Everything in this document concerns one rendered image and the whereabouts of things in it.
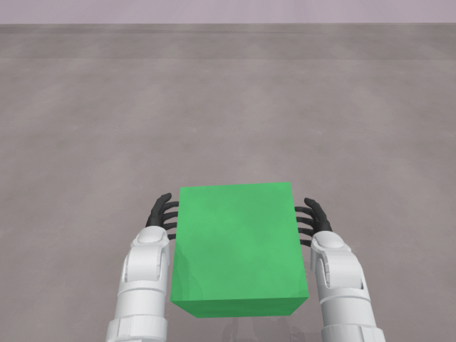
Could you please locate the robot left forearm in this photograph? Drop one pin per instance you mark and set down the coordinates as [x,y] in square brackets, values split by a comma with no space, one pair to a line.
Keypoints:
[140,308]

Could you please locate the robot left hand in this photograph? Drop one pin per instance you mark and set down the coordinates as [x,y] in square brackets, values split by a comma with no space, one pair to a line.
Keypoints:
[157,217]

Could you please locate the robot right forearm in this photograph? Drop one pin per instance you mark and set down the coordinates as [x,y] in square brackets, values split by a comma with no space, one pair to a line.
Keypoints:
[342,291]

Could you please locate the robot right hand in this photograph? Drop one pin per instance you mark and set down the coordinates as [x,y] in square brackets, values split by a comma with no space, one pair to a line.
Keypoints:
[319,221]

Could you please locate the carton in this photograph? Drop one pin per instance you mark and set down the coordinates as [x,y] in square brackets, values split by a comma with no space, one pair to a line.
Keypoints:
[238,252]

